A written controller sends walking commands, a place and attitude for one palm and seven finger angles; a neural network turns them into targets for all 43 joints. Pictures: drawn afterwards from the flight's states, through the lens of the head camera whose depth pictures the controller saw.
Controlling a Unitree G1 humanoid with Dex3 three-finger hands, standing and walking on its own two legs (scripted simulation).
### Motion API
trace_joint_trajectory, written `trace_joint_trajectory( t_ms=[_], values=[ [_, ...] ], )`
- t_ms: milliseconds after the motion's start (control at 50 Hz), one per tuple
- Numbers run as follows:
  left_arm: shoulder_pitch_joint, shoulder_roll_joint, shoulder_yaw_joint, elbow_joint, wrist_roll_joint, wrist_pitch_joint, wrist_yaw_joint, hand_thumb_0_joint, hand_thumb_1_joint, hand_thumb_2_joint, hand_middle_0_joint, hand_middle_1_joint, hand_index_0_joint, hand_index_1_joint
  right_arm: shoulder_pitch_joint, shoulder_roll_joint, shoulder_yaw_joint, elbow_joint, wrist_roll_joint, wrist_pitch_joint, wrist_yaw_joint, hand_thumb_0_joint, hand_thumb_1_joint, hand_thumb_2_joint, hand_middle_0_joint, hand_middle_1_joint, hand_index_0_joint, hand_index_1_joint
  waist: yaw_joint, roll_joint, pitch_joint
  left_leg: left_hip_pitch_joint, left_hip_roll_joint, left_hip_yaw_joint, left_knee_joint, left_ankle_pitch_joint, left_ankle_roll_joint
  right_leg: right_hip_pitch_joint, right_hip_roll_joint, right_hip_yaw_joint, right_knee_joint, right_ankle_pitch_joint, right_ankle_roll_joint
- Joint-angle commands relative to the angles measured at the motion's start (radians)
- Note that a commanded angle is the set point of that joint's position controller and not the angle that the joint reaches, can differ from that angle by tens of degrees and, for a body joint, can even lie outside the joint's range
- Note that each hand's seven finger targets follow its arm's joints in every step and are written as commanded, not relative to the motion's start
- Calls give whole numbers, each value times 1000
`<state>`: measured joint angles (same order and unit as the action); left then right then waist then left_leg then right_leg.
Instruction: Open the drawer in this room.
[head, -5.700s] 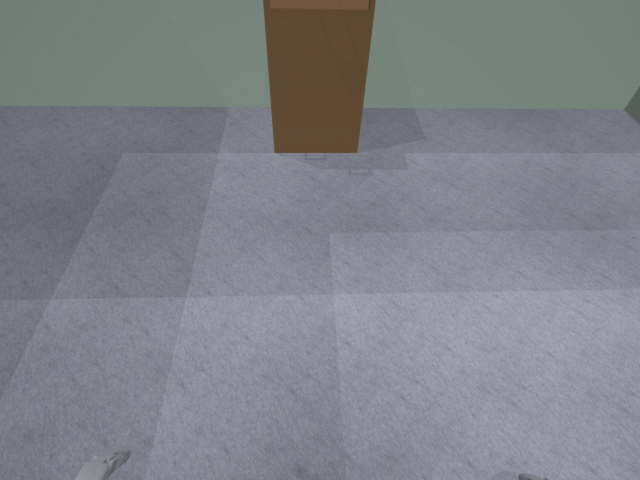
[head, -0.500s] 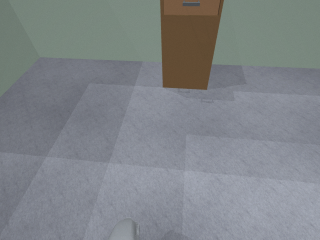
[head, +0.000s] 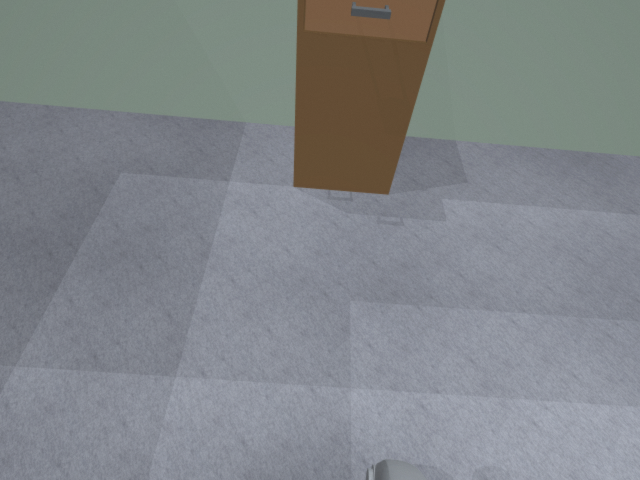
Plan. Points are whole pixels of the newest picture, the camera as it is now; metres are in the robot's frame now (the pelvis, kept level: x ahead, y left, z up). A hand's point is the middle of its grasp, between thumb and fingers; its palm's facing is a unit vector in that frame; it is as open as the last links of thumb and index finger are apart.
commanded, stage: stand and wait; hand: left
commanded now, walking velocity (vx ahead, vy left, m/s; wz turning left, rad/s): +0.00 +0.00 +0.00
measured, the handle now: (370, 9) +1.34 -0.07 +0.01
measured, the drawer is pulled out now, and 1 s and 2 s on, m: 0.00 0.00 0.00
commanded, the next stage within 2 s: look at it before walking up in 0.92 s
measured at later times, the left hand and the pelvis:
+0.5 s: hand out of the picture +0.12 +0.14 -0.17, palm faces +0.04 -0.97 -0.23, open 7.2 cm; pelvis +0.08 -0.04 +0.00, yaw +0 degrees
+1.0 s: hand out of the picture +0.02 +0.07 -0.17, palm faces +0.07 -0.99 -0.13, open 7.4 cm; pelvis +0.07 -0.06 +0.00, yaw +1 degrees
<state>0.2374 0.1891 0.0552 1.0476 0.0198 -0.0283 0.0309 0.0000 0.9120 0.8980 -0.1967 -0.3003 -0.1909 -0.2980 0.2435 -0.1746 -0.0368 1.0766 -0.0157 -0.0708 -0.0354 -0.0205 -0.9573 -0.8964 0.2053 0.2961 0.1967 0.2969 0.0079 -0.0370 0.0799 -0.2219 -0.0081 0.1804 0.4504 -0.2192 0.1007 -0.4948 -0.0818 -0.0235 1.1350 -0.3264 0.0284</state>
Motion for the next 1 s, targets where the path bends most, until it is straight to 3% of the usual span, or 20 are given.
trace_joint_trajectory(
  t_ms=[0,60,120,160,180,200,240,260,280,300,380,420,620,760,980],
  values=[
    [174,-27,-7,16,4,35,-8,0,900,900,-200,-300,-200,-300,59,-72,5,-23,5,-8,3,0,-900,-900,200,300,200,300,44,169,-82,-32,235,-129,-168,692,9,130,-12,-5,-154,109,18],
    [74,-2,-18,-9,2,37,-3,0,900,900,-200,-300,-200,-300,98,-87,0,-5,1,4,3,0,-900,-900,200,300,200,300,11,184,-95,58,247,-141,-137,684,15,141,-6,-27,-309,85,20],
    [-19,0,-27,-27,0,34,0,0,900,900,-200,-300,-200,-300,151,-85,-2,21,-5,19,-2,0,-900,-900,200,300,200,300,-22,167,-54,75,261,-182,-120,640,30,187,6,-41,-449,30,13],
    [-13,8,-29,-21,-2,29,1,0,900,900,-200,-300,-200,-300,161,-84,-4,35,-4,27,-4,0,-900,-900,200,300,200,300,-14,144,-53,86,254,-191,-89,563,18,248,11,-48,-588,70,10],
    [0,19,-27,-12,-2,25,2,0,900,900,-200,-300,-200,-300,163,-79,-3,40,0,29,-5,0,-900,-900,200,300,200,300,-4,129,-36,65,235,-188,-66,517,-9,294,10,-50,-673,142,8],
    [29,31,-26,3,-2,18,4,0,900,900,-200,-300,-200,-300,168,-61,1,45,3,29,-5,0,-900,-900,200,300,200,300,8,92,-44,40,208,-176,-38,434,-43,360,-7,-30,-752,242,3],
    [69,68,-30,32,-10,3,12,0,900,900,-200,-300,-200,-300,177,-14,16,47,11,28,-2,0,-900,-900,200,300,200,300,-2,11,-70,-57,146,-144,-50,159,-100,461,-133,103,-719,524,-58],
    [62,74,-34,35,-13,6,12,0,900,900,-200,-300,-200,-300,184,-4,18,53,9,31,0,0,-900,-900,200,300,200,300,-11,10,-43,-47,125,-140,-86,77,-109,421,-152,91,-708,529,-78],
    [46,59,-29,35,-14,4,14,0,900,900,-200,-300,-200,-300,199,0,21,64,3,40,1,0,-900,-900,200,300,200,300,-18,-54,-45,-31,121,-141,-101,118,-115,413,-117,73,-688,530,-86],
    [47,45,-32,35,-17,1,15,0,900,900,-200,-300,-200,-300,201,-7,21,77,0,39,0,0,-900,-900,200,300,200,300,-13,-68,-61,13,133,-141,-106,166,-111,396,-96,58,-688,518,-79],
    [56,19,-42,41,-17,8,20,0,900,900,-200,-300,-200,-300,200,-13,22,96,4,35,-4,0,-900,-900,200,300,200,300,-11,6,-45,75,151,-144,-114,280,-92,363,-54,29,-709,424,-50],
    [75,17,-42,49,-16,6,21,0,900,900,-200,-300,-200,-300,199,-4,24,102,4,36,-7,0,-900,-900,200,300,200,300,-10,4,-51,91,154,-140,-114,288,-89,367,-58,28,-719,446,-51],
    [130,9,-54,86,-14,5,20,0,900,900,-200,-300,-200,-300,167,5,29,105,8,53,-10,0,-900,-900,200,300,200,300,-16,19,17,97,152,-131,-136,145,-89,329,-57,47,-782,385,-55],
    [164,3,-58,107,-14,0,18,0,900,900,-200,-300,-200,-300,148,-2,32,97,9,54,-11,0,-900,-900,200,300,200,300,-15,53,5,106,144,-132,-139,92,-89,331,-56,58,-816,331,-60],
    [180,-13,-59,118,-13,-1,18,0,900,900,-200,-300,-200,-300,158,-6,31,93,8,54,-11,0,-900,-900,200,300,200,300,-10,42,30,82,144,-137,-143,51,-91,313,-47,56,-835,252,-62]
  ],
)
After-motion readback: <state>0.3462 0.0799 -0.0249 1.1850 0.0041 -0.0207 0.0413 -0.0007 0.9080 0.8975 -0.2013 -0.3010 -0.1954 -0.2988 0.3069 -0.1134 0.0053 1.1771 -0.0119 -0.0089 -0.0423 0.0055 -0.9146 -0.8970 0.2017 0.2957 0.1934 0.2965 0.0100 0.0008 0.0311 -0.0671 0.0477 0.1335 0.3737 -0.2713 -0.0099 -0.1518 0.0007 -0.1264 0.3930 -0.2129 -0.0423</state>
